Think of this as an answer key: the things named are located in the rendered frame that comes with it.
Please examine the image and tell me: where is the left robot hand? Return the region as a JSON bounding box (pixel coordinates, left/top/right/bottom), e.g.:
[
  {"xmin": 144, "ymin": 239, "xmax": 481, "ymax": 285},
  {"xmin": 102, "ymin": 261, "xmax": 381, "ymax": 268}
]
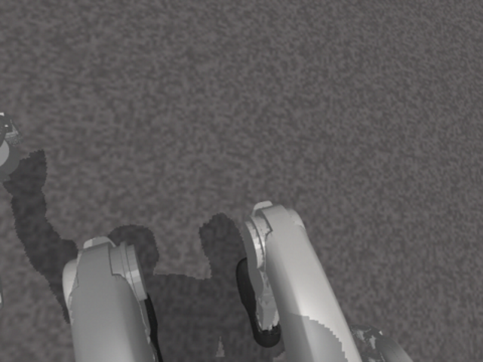
[{"xmin": 0, "ymin": 112, "xmax": 23, "ymax": 184}]

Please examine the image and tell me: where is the tin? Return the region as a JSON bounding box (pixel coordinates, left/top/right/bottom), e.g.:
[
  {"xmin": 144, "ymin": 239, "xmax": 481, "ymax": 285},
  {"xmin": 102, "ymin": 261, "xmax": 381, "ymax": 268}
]
[{"xmin": 0, "ymin": 140, "xmax": 20, "ymax": 175}]

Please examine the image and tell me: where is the right robot foot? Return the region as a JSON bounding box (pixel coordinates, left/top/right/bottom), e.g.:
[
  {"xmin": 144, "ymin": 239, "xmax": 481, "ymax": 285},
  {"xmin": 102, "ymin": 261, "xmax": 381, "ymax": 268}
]
[{"xmin": 236, "ymin": 257, "xmax": 281, "ymax": 348}]

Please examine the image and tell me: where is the right robot hand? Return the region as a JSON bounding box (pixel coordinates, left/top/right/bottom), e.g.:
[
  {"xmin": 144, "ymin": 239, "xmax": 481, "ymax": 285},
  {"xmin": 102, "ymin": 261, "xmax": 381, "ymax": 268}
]
[{"xmin": 349, "ymin": 324, "xmax": 413, "ymax": 362}]

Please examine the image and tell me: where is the left robot foot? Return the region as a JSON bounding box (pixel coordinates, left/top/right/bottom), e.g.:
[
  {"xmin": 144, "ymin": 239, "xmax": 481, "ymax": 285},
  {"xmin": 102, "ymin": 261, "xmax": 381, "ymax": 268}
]
[{"xmin": 144, "ymin": 293, "xmax": 163, "ymax": 362}]

